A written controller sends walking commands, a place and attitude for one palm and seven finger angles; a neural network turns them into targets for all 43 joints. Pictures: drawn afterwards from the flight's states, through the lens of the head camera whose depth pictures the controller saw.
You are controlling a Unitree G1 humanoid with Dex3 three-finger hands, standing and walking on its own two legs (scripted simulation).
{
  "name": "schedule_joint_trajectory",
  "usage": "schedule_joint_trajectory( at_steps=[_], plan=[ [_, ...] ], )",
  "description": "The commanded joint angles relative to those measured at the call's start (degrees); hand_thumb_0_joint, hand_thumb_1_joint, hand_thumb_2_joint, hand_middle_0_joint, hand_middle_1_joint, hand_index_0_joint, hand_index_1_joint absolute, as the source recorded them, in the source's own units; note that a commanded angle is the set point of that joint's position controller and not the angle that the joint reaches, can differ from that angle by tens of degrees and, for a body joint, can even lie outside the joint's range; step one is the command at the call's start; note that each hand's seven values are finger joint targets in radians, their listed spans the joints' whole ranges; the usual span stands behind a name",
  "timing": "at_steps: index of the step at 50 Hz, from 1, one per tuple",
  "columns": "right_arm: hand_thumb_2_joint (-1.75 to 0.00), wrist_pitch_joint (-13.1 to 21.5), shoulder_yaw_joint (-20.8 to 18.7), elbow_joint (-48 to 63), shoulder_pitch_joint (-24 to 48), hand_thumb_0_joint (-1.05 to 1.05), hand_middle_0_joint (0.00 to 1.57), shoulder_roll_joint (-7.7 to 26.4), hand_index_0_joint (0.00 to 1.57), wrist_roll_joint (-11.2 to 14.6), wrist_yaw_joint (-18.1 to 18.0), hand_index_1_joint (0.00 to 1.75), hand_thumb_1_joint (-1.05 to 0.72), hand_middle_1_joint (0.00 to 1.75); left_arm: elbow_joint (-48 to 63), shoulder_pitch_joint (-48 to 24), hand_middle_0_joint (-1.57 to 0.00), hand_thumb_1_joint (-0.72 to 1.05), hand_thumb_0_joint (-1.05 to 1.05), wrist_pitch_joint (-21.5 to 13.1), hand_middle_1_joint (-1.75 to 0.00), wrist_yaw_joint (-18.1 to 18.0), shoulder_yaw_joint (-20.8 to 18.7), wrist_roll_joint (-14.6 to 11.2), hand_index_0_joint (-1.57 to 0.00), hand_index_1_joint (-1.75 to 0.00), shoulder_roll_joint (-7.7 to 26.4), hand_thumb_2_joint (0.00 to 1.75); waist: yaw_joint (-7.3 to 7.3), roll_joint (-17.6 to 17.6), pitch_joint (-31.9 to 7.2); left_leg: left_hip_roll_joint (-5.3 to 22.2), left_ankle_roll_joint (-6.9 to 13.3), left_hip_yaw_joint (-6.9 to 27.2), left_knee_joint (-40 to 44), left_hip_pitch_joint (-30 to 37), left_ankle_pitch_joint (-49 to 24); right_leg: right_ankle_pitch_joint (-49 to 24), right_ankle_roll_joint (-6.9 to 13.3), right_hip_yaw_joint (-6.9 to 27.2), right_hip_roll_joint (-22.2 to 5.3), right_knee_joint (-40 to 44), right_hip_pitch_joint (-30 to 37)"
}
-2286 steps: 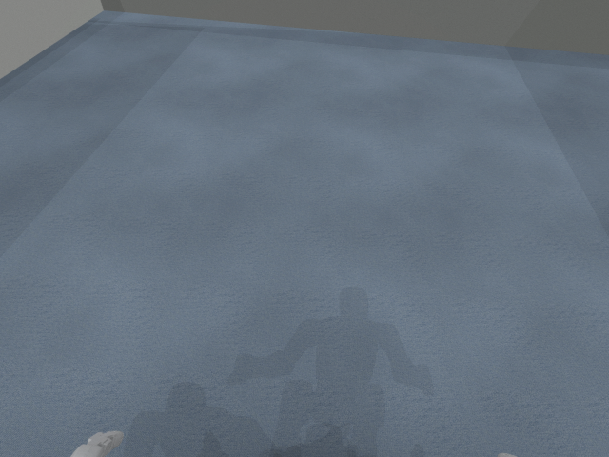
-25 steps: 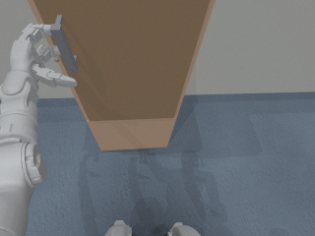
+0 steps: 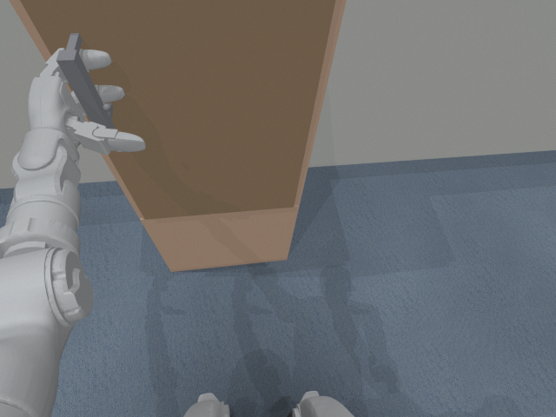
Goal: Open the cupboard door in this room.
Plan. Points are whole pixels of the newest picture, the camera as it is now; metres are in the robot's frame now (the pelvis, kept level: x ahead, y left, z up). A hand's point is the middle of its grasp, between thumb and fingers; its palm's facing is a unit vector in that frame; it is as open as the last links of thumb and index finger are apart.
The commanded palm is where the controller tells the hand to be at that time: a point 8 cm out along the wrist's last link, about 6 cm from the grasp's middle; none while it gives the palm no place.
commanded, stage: slide the fingers in behind the handle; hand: left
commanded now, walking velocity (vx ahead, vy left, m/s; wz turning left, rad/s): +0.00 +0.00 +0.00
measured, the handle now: (91, 88) +0.56 +0.21 +0.12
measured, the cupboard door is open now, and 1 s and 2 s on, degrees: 0 0 24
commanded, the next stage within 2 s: close the thumb around the handle in 0.38 s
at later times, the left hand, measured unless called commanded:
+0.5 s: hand (103, 110) +0.52 +0.19 +0.12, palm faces +0.03 -1.00 -0.01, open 13.8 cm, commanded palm +0.50 +0.24 +0.12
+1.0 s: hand (101, 108) +0.52 +0.19 +0.12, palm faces +0.04 -1.00 +0.00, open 7.1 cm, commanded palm +0.50 +0.24 +0.12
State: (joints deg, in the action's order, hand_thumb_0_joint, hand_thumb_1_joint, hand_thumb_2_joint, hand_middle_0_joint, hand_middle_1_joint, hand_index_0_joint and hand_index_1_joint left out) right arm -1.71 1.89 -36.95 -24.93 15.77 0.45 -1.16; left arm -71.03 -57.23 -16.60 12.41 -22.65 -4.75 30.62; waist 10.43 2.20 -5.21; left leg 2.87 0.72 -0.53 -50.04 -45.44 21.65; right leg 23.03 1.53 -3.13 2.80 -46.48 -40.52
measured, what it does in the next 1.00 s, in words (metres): stands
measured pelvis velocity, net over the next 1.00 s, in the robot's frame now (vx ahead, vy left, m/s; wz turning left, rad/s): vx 0.00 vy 0.01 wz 0.00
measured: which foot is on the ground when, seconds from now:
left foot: down 0.00-1.00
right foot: down 0.00-1.00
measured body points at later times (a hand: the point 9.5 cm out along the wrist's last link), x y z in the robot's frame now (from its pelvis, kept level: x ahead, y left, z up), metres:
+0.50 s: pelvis +0.01 +0.00 +0.00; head +0.10 +0.02 +0.44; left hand +0.51 +0.25 +0.12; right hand +0.00 -0.27 -0.11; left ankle +0.02 +0.11 -0.70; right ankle -0.01 -0.11 -0.70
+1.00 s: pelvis +0.00 +0.01 +0.00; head +0.10 +0.02 +0.44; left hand +0.51 +0.25 +0.12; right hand -0.01 -0.26 -0.11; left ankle +0.02 +0.11 -0.70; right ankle -0.01 -0.11 -0.70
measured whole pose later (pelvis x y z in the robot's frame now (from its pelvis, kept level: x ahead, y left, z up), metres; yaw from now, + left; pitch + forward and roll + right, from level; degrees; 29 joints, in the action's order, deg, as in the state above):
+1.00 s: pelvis +0.00 +0.01 +0.00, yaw +0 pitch +18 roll -3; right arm -1.6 1.7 -37.8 -24.9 15.7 0.1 -1.1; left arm -71.2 -57.8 -17.1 11.1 -21.1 -4.9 30.3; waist 10.2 2.2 -5.3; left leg 2.3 1.2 -0.4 -50.5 -46.2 21.9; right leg 23.2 1.0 -3.1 2.4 -46.5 -41.0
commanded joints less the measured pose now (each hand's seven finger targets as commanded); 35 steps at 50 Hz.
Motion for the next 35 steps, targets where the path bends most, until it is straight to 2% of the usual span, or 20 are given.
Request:
schedule_joint_trajectory(
  at_steps=[1, 2, 5, 7, 8, 11, 12, 13, 14, 15, 16, 18, 20, 23, 24, 26, 29, 30, 34, 35],
  plan=[
    [-0.9, 0.8, -3.6, 3.2, -9.1, 0.0, 0.2, 9.7, 0.2, -0.3, -0.4, 0.3, -0.9, 0.3, 13.2, -26.0, -0.3, -0.5, 0.0, -4.5, -1.2, -1.2, -2.3, 0.2, -0.3, -1.2, 16.5, 0.3, -0.35, 3.4, -25.1, -1.8, 2.0, 2.1, 3.7, 18.5, -17.4, -21.1, -1.2, 2.8, 0.6, 5.7, 8.2],
    [-0.9, 0.8, -3.6, 3.3, -9.1, 0.0, 0.2, 9.8, 0.2, -0.3, -0.5, 0.3, -0.9, 0.3, 13.1, -25.1, -0.3, -0.5, 0.0, -4.5, -1.2, -1.0, -2.8, 0.2, -0.3, -1.2, 17.1, 0.3, -0.71, 3.8, -25.2, -1.8, 1.9, 2.1, 3.7, 18.8, -18.2, -21.8, -1.1, 2.9, 0.6, 5.6, 8.3],
    [-0.9, 0.7, -3.8, 3.3, -8.7, 0.0, 0.2, 9.5, 0.2, -0.2, -0.3, 0.3, -0.9, 0.3, 14.1, -25.6, -0.3, -0.5, 0.0, -4.8, -1.2, -0.2, 0.3, -0.6, -0.3, -1.2, 12.7, 0.3, -0.08, 5.2, -24.8, -1.8, 1.8, 2.1, 3.6, 21.1, -18.9, -21.7, -1.0, 2.6, 0.8, 5.9, 6.6],
    [-0.9, 0.5, -3.7, 3.1, -8.7, 0.0, 0.2, 9.9, 0.2, 0.0, -0.5, 0.3, -0.9, 0.3, 13.2, -25.7, -0.3, -0.5, 0.0, -4.5, -1.2, 0.1, -0.7, -1.0, -0.3, -1.2, 14.1, 0.3, 0.07, 4.5, -23.6, -1.7, 1.8, 2.1, 3.8, 20.2, -17.0, -20.0, -1.1, 2.7, 0.9, 6.3, 6.2],
    [-0.9, 0.5, -3.7, 3.0, -8.7, 0.0, 0.2, 10.0, 0.2, 0.0, -0.6, 0.3, -0.9, 0.3, 12.7, -25.9, -0.3, -0.5, 0.0, -4.1, -1.2, 0.1, -1.0, -1.4, -0.3, -1.2, 14.2, 0.3, 0.47, 2.6, -22.7, -1.8, 2.0, 2.0, 4.1, 19.2, -16.2, -19.8, -1.2, 2.9, 0.9, 6.8, 6.7],
    [-0.9, 0.7, -3.6, 2.8, -8.6, 0.0, 0.2, 9.9, 0.2, 0.1, -0.8, 0.3, -0.9, 0.3, 13.9, -27.4, -0.3, -0.5, 0.0, -4.5, -1.2, 0.1, -1.6, -1.3, -0.3, -1.2, 15.5, 0.3, 0.18, 4.1, -23.9, -1.9, 2.0, 2.0, 4.1, 19.5, -17.2, -21.2, -1.2, 3.0, 0.7, 6.5, 7.7],
    [-0.9, 0.7, -3.8, 2.8, -8.7, 0.0, 0.2, 10.0, 0.2, -0.1, -0.8, 0.3, -0.9, 0.3, 14.8, -27.0, -0.3, -0.5, 0.0, -4.8, -1.2, 0.1, -2.4, -1.3, -0.3, -1.2, 16.3, 0.3, -0.18, 4.2, -25.5, -1.9, 2.0, 2.0, 3.9, 20.3, -18.0, -21.8, -1.2, 3.0, 0.7, 6.3, 8.2],
    [-0.9, 0.6, -3.7, 2.9, -8.5, 0.0, 0.2, 9.9, 0.2, 0.0, -0.8, 0.3, -0.9, 0.3, 14.5, -26.1, -0.3, -0.5, 0.0, -5.0, -1.2, 0.0, -2.1, -0.9, -0.3, -1.2, 16.3, 0.3, -0.48, 5.0, -24.7, -1.9, 1.8, 2.2, 4.0, 20.3, -18.4, -21.7, -1.0, 2.9, 0.7, 6.1, 7.7],
    [-0.9, 0.6, -3.6, 2.8, -8.7, 0.0, 0.2, 9.8, 0.2, -0.1, -0.7, 0.3, -0.9, 0.3, 14.8, -26.5, -0.3, -0.5, 0.0, -5.3, -1.2, 0.0, -0.8, -1.1, -0.3, -1.2, 14.2, 0.3, 0.21, 4.2, -24.9, -1.9, 2.0, 2.3, 3.7, 21.1, -19.3, -22.3, -1.0, 2.7, 0.9, 6.0, 7.2],
    [-0.9, 0.6, -3.9, 2.6, -8.5, 0.0, 0.2, 9.8, 0.2, -0.1, -0.8, 0.3, -0.9, 0.3, 14.7, -26.3, -0.3, -0.5, 0.0, -5.4, -1.2, 0.0, -1.7, -0.9, -0.3, -1.2, 15.4, 0.3, 0.03, 4.4, -25.2, -1.7, 1.9, 2.4, 3.6, 21.3, -19.5, -22.3, -1.1, 2.7, 0.8, 5.9, 6.8],
    [-0.9, 0.5, -3.7, 2.8, -8.3, 0.0, 0.2, 9.6, 0.2, -0.1, -0.8, 0.3, -0.9, 0.3, 14.2, -25.9, -0.3, -0.5, 0.0, -5.2, -1.2, 0.1, -0.2, -0.9, -0.3, -1.2, 13.6, 0.3, 0.18, 5.5, -24.5, -1.7, 1.8, 2.3, 3.6, 21.5, -19.6, -22.1, -1.1, 2.6, 0.8, 5.9, 6.3],
    [-0.9, 0.5, -3.8, 2.5, -8.5, 0.0, 0.2, 9.9, 0.2, -0.1, -0.6, 0.3, -0.9, 0.3, 14.4, -27.1, -0.3, -0.5, 0.0, -4.9, -1.2, 0.1, -0.1, -1.3, -0.3, -1.2, 13.3, 0.3, 0.57, 5.3, -24.0, -1.6, 1.7, 2.6, 3.8, 22.2, -19.4, -21.2, -1.1, 2.3, 0.8, 6.1, 5.3],
    [-0.9, 0.4, -3.9, 2.6, -8.4, 0.0, 0.2, 9.9, 0.2, -0.1, -0.6, 0.3, -0.9, 0.3, 15.1, -26.5, -0.3, -0.5, 0.0, -5.1, -1.2, -0.1, -1.2, -1.2, -0.3, -1.2, 14.5, 0.3, -0.24, 6.8, -26.0, -1.7, 1.6, 2.7, 3.6, 23.3, -20.8, -22.0, -0.9, 2.4, 0.8, 5.7, 5.8],
    [-0.9, 0.5, -3.9, 2.2, -8.4, 0.0, 0.2, 9.8, 0.2, -0.1, -0.6, 0.3, -0.9, 0.3, 14.1, -27.7, -0.3, -0.5, 0.0, -4.6, -1.2, -0.2, 1.0, -1.3, -0.3, -1.2, 11.7, 0.3, 1.05, 4.9, -23.3, -1.3, 1.5, 3.1, 3.8, 23.3, -19.5, -19.8, -1.1, 1.8, 0.9, 6.1, 3.3],
    [-0.9, 0.5, -3.9, 2.2, -8.7, 0.0, 0.2, 9.9, 0.2, -0.3, -0.7, 0.3, -0.9, 0.3, 13.8, -27.1, -0.3, -0.5, 0.0, -4.7, -1.2, -0.5, -0.1, -1.4, -0.3, -1.2, 12.3, 0.3, 0.58, 4.2, -23.7, -1.5, 1.7, 3.0, 3.6, 23.1, -20.2, -20.6, -0.9, 1.9, 1.0, 6.0, 4.1],
    [-0.9, 0.4, -3.8, 2.2, -8.6, 0.0, 0.2, 10.1, 0.2, -0.2, -0.7, 0.3, -0.9, 0.3, 12.9, -26.9, -0.31, -0.39, 0.0, -4.3, -1.21, -0.6, -0.5, -1.3, -0.31, -1.21, 13.3, 0.35, 0.51, 4.3, -23.6, -1.4, 1.6, 3.1, 3.8, 22.5, -19.7, -20.3, -1.0, 1.9, 0.9, 6.0, 4.2],
    [-0.9, 0.5, -3.7, 1.9, -8.8, 0.0, 0.2, 10.1, 0.2, -0.3, -0.8, 0.3, -0.9, 0.3, 12.1, -28.5, -0.32, -0.22, 0.0, -4.1, -1.23, -0.7, 0.6, -0.9, -0.32, -1.23, 12.3, 0.42, 1.39, 4.2, -22.4, -1.4, 1.6, 3.4, 3.7, 22.3, -19.2, -19.3, -0.9, 1.8, 0.8, 5.9, 2.8],
    [-0.9, 0.6, -3.7, 1.8, -8.9, 0.0, 0.2, 9.9, 0.2, -0.3, -0.7, 0.3, -0.9, 0.3, 12.4, -29.2, -0.32, -0.16, 0.0, -4.1, -1.24, -0.7, 1.3, -0.9, -0.32, -1.24, 11.6, 0.44, 1.41, 4.6, -23.1, -1.4, 1.5, 3.6, 3.8, 22.9, -19.5, -19.3, -1.0, 1.7, 0.8, 5.8, 2.7],
    [-0.9, 0.6, -3.8, 1.7, -9.4, 0.0, 0.2, 10.1, 0.2, -0.6, -0.6, 0.3, -0.9, 0.3, 12.3, -29.2, -0.34, 0.06, 0.0, -4.3, -1.26, -0.9, 0.3, -0.6, -0.34, -1.26, 12.5, 0.54, 1.12, 5.5, -24.1, -1.3, 1.4, 4.0, 3.5, 23.9, -20.8, -19.2, -0.7, 1.5, 0.9, 5.4, 2.0],
    [-0.9, 0.6, -3.8, 1.9, -9.0, 0.0, 0.2, 9.9, 0.2, -0.5, -0.5, 0.3, -0.9, 0.3, 13.3, -29.2, -0.34, 0.12, 0.0, -4.6, -1.27, -0.8, 1.4, -0.7, -0.34, -1.27, 11.2, 0.56, 0.99, 6.7, -25.2, -1.2, 1.1, 4.1, 3.4, 25.1, -21.4, -19.1, -0.7, 1.4, 0.9, 5.2, 1.4]
  ],
)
